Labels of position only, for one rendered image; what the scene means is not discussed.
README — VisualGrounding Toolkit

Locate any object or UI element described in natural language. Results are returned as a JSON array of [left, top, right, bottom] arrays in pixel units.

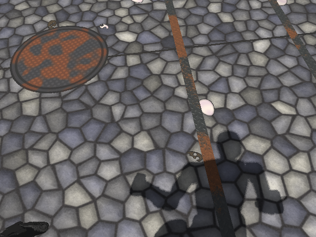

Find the left robot hand
[[0, 221, 49, 237]]

